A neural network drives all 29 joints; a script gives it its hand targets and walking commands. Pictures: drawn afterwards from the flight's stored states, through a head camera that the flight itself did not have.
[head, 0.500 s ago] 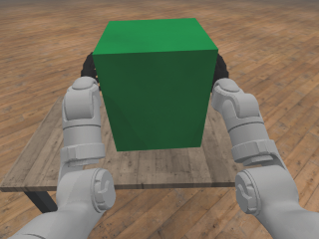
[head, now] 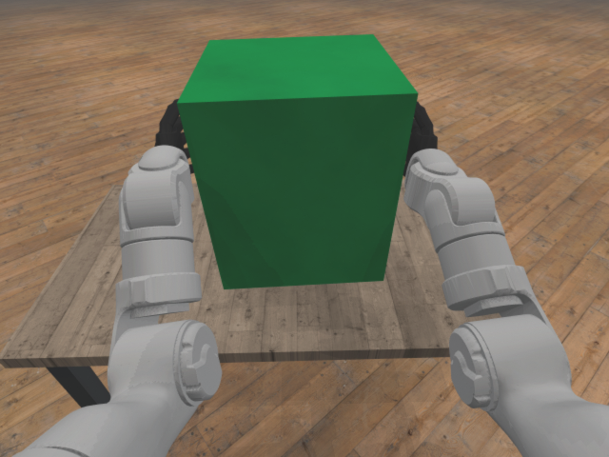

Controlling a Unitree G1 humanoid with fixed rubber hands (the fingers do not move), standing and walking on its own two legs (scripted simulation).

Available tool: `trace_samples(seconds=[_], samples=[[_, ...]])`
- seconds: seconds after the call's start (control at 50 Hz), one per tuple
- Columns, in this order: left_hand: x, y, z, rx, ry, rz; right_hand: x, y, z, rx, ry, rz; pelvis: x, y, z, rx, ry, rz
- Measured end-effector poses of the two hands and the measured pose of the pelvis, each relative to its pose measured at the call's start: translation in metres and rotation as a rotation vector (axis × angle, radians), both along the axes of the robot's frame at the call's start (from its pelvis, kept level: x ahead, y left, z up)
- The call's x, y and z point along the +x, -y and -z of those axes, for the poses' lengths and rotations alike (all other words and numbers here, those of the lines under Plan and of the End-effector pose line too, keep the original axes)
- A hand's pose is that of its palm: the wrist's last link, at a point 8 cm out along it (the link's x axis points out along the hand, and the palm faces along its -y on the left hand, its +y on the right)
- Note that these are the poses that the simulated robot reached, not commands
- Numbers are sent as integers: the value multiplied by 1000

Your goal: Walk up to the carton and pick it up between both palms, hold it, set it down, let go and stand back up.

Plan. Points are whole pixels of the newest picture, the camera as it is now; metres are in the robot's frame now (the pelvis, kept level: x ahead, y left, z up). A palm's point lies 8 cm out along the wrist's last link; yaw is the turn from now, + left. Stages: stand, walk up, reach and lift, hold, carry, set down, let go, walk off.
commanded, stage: hold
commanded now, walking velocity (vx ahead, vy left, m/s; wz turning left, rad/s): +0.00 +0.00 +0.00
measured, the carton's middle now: (298, 162) +0.39 +0.00 +0.23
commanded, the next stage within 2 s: none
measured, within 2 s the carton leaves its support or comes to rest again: neither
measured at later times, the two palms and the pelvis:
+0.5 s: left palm (166, 150) +0.37 +0.16 +0.27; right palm (420, 153) +0.36 -0.14 +0.26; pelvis +0.00 +0.00 +0.00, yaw +0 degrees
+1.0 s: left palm (177, 159) +0.38 +0.15 +0.25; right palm (419, 163) +0.37 -0.15 +0.24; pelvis +0.00 +0.00 +0.00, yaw +0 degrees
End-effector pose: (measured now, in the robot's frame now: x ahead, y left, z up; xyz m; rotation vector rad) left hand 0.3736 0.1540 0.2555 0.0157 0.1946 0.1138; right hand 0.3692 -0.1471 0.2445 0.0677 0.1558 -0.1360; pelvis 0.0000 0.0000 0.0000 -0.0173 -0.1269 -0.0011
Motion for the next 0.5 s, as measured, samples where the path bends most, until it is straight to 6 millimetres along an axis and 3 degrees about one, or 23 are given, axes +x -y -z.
trace_samples(seconds=[0.3,0.5], samples=[[0,-1,1,-2,3,0,0,0,0,-1,4,-1,1,0,0,-1,-4,-4],[-5,-4,-14,-23,40,4,-7,-4,-13,-2,38,10,1,-2,0,2,12,7]])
